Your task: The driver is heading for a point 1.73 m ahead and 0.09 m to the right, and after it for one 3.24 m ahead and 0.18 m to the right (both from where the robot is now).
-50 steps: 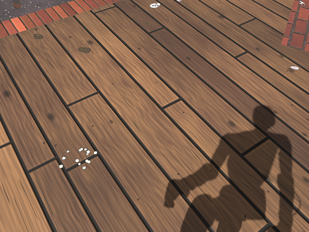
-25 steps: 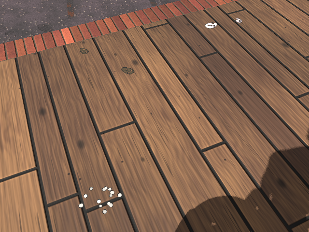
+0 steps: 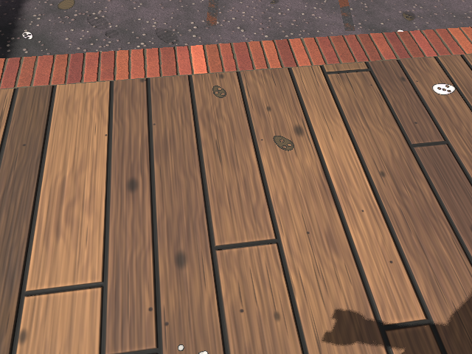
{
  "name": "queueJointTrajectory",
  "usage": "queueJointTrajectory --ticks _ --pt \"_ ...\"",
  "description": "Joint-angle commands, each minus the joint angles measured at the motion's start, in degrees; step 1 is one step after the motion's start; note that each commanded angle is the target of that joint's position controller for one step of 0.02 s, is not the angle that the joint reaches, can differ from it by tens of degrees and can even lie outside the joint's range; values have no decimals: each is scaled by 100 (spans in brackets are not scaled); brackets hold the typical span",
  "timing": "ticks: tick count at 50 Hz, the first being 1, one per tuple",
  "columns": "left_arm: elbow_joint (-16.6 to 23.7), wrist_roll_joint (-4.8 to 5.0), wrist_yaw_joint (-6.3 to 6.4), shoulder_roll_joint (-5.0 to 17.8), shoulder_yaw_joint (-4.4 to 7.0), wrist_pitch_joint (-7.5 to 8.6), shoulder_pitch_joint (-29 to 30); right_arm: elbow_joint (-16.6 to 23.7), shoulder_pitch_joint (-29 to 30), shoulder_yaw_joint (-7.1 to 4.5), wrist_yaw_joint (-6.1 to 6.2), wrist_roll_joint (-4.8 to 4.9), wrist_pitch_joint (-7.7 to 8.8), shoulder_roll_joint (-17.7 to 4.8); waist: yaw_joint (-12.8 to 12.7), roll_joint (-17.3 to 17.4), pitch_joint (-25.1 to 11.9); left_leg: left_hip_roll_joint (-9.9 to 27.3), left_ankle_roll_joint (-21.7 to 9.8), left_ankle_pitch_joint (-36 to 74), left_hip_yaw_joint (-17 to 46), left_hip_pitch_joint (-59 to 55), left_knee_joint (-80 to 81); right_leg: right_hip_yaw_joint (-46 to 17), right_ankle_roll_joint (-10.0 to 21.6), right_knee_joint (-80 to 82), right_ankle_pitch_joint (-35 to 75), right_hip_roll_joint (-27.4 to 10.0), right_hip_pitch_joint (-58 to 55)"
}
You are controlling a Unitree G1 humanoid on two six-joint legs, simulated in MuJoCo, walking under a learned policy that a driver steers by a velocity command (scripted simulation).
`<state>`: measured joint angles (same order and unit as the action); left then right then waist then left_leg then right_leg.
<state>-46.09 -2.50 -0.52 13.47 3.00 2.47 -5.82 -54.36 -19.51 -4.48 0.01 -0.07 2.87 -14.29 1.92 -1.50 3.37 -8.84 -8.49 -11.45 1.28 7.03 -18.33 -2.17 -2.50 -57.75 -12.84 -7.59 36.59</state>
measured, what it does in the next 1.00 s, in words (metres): walks ahead: right foot, then left foot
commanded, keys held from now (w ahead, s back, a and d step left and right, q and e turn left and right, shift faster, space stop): q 0.18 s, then no key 0.82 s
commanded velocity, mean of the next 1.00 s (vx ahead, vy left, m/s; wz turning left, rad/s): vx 0.09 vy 0.00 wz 0.24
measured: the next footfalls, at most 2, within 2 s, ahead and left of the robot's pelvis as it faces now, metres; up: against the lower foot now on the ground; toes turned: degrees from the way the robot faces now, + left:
right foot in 0.24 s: +0.30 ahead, -0.11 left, +0.00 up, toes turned +11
left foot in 0.62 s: +0.17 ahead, +0.08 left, +0.00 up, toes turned +10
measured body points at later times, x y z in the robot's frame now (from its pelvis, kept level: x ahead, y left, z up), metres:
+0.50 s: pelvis +0.15 -0.05 +0.00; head +0.19 -0.06 +0.44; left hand +0.20 +0.23 -0.12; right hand +0.31 -0.28 -0.14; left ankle +0.11 +0.08 -0.69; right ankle +0.26 -0.11 -0.74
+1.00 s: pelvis +0.18 -0.02 +0.00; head +0.18 -0.02 +0.45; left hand +0.15 +0.23 -0.15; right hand +0.28 -0.25 -0.15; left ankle +0.13 +0.07 -0.74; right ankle +0.26 -0.11 -0.74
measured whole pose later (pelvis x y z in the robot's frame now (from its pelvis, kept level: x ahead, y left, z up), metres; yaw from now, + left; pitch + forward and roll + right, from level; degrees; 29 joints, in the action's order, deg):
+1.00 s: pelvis +0.18 -0.02 +0.00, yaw +12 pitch -1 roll +0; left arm -58.0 -0.7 0.6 11.9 0.7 0.3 -16.2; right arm -57.7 -14.8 0.0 1.7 -0.4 0.8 -11.5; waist -1.4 0.0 1.0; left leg -2.9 -2.2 -14.9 1.5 5.8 -22.1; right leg 1.5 1.0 -21.9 -6.9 0.2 13.7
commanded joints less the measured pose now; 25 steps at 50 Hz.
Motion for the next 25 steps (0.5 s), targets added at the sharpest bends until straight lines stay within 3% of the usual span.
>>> queueJointTrajectory --ticks 1,7,8,10,11,12,13,14,15,16,17,19,22,25 --pt "368 33 10 354 37 -44 53 316 -248 -145 22 2 46 -812 -75 385 -157 1314 -403 4390 979 6 111 380 -87 619 532 333 -38" --pt "714 144 69 484 -58 14 729 410 -612 -152 126 -84 -157 -850 259 697 -370 1282 -95 4657 1363 -731 -646 291 134 1892 824 832 -287" --pt "681 148 91 566 -48 45 553 475 -504 -163 150 -110 -174 -872 164 722 -403 1283 -23 4637 1478 -725 -858 199 203 2179 743 888 -590" --pt "439 139 158 808 21 124 -299 653 -62 -205 157 -101 -132 -1018 -262 767 -640 1170 230 4754 1586 -492 -1525 174 424 2930 867 1029 -1757" --pt "286 91 205 889 51 222 -924 722 123 -195 119 -12 -69 -993 -625 569 -858 932 377 4279 1476 -159 -2344 97 568 3540 1939 782 -2725" --pt "296 10 263 1268 105 285 -1506 980 -26 -84 104 109 -6 -596 -700 -269 -1659 531 557 1519 1078 681 -3931 -1081 933 3140 4444 -726 -4162" --pt "419 69 207 1474 137 182 -1302 929 -1107 -91 173 230 -70 -392 -144 -1296 -2395 -370 639 -2969 575 1684 -5308 -2745 1942 2943 7160 -2183 -4952" --pt "483 223 164 1135 99 70 -1138 638 -1355 -128 214 -57 -182 -717 -24 -507 -2354 35 626 -2579 776 1764 -5821 -2840 2111 3023 6271 -1989 -4410" --pt "601 244 186 756 22 23 -633 607 -982 -128 176 -132 -270 -755 -13 -339 -1768 206 704 -2159 649 1974 -5928 -2430 2137 3380 4389 -1708 -3693" --pt "649 218 195 406 -101 -28 -266 682 -484 -116 126 -200 -343 -756 -19 -66 -1092 396 777 -1884 575 1987 -5561 -1773 1839 3748 3199 -1167 -2941" --pt "613 170 209 376 -141 -40 -193 769 -226 -104 61 -182 -413 -682 -14 -342 -777 480 847 -1685 569 1907 -5205 -1297 1628 3967 2783 -830 -2540" --pt "447 106 195 551 -104 -38 -325 731 -361 -44 -14 -143 -540 -522 59 -588 -704 399 932 -1398 398 1411 -4796 -695 1488 4097 2835 -477 -2052" --pt "325 88 166 635 -89 -10 -394 705 -305 43 -4 -127 -604 -389 100 -589 -847 423 936 -1432 231 1143 -3816 -500 1475 4144 2380 -418 -2037" --pt "250 88 128 732 -56 -90 -467 751 107 141 4 -132 -665 -353 -75 -825 -779 592 854 -1339 26 850 -2764 -617 1448 4365 678 -396 -1937"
